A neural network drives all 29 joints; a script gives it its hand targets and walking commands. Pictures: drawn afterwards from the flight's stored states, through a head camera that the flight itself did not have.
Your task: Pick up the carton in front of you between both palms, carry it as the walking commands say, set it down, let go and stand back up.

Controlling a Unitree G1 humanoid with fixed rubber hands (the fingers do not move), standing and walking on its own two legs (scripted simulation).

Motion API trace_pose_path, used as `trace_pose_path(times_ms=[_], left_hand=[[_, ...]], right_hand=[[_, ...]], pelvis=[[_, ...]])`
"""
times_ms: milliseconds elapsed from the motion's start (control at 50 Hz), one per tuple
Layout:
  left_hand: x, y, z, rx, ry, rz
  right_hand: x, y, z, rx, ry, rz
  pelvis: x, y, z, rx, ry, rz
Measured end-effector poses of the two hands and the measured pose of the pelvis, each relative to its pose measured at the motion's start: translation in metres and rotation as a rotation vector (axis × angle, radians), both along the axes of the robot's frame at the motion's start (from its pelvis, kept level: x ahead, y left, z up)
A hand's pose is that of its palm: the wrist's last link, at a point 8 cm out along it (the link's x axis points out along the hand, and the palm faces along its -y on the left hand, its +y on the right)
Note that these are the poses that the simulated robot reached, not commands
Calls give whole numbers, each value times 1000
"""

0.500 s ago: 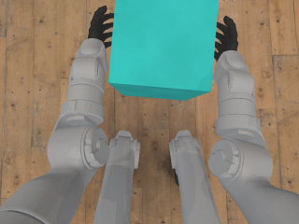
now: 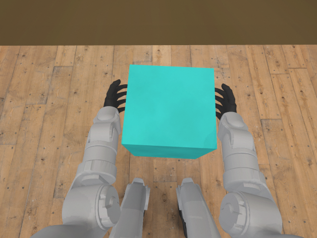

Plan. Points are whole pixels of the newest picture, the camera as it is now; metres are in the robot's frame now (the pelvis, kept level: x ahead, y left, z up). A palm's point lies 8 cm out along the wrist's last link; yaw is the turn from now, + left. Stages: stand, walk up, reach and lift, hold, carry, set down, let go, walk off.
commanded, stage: reach and lift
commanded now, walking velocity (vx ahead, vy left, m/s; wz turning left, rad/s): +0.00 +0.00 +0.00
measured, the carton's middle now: (167, 119) +0.42 -0.01 -0.11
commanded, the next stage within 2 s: hold in 1.72 s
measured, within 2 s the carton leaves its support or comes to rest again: neither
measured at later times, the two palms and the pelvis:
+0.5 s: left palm (89, 103) +0.37 +0.14 +0.11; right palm (257, 105) +0.37 -0.16 +0.11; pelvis +0.05 -0.01 +0.13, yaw +0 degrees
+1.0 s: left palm (67, 102) +0.34 +0.14 +0.18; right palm (286, 101) +0.34 -0.16 +0.19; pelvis +0.05 -0.01 +0.16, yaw +0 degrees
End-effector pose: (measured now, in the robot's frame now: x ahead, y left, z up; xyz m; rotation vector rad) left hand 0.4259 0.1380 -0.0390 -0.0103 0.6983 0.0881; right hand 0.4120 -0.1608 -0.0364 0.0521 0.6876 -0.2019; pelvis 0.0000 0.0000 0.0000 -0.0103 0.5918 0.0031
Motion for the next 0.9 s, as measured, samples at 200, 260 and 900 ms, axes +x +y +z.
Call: trace_pose_path(times_ms=[200,260,900], left_hand=[[-22,2,60,0,-3,20],[-29,2,78,0,-3,25],[-84,5,222,38,-2,32]], right_hand=[[-17,2,60,0,-2,18],[-22,2,78,0,-3,23],[-67,5,222,-38,0,89]], pelvis=[[20,-2,56,5,-117,0],[27,-3,72,6,-158,0],[52,-8,161,13,-642,2]])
